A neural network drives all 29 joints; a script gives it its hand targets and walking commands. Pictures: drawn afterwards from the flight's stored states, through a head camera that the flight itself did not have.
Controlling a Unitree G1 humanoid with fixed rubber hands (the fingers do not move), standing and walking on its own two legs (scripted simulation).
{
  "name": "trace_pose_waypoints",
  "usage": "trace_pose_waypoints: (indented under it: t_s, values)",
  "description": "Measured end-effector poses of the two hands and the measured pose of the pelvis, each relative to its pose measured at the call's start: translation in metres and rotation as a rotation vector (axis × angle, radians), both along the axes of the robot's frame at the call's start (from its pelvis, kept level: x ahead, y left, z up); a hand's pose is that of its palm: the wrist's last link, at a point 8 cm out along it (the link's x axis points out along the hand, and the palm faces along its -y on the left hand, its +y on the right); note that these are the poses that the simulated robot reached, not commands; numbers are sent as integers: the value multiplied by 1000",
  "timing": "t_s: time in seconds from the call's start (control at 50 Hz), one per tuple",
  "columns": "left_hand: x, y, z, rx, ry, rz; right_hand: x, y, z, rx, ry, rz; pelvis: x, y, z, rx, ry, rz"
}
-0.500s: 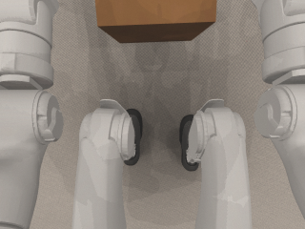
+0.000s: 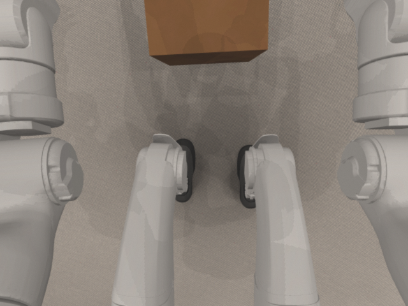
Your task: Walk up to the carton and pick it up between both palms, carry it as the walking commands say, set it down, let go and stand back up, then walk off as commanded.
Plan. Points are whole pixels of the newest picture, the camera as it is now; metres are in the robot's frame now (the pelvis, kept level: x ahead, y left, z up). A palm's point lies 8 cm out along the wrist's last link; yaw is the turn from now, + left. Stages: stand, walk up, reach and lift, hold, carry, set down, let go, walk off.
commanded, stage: set down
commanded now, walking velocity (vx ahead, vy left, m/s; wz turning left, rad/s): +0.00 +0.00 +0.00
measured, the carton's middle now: out of the picture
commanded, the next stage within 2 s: let go in 0.46 s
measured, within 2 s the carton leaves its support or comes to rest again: neither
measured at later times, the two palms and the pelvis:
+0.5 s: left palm out of the picture +0.56 +0.21 +0.02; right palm out of the picture +0.56 -0.20 +0.01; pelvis +0.01 -0.01 +0.12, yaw -1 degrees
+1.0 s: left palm out of the picture +0.39 +0.22 +0.11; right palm out of the picture +0.37 -0.25 +0.10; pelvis +0.05 +0.00 +0.19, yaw -4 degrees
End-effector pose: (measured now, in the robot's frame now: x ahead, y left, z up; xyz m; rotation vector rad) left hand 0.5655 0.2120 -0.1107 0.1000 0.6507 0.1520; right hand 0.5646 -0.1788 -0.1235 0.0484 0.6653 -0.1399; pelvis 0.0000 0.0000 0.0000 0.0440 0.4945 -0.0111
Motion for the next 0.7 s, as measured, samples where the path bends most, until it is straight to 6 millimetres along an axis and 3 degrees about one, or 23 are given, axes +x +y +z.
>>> trace_pose_waypoints:
  t_s: [0.14,0.42,0.58,0.64,0.7]
  values:
    - [-1,-2,50,2,14,-2,-2,-4,53,2,-4,3,-2,0,39,4,-23,-8]
    - [-3,-9,122,-1,52,-12,-5,-17,124,12,21,8,0,-4,108,15,-45,-27]
    - [-3,2,139,-36,75,8,-2,-32,143,-52,53,14,17,-5,129,18,24,-31]
    - [-19,9,135,-12,105,-25,-17,-42,143,-100,64,12,25,-5,139,15,9,-36]
    - [-45,15,133,33,137,-82,-47,-49,141,-130,81,11,31,-3,152,10,-52,-43]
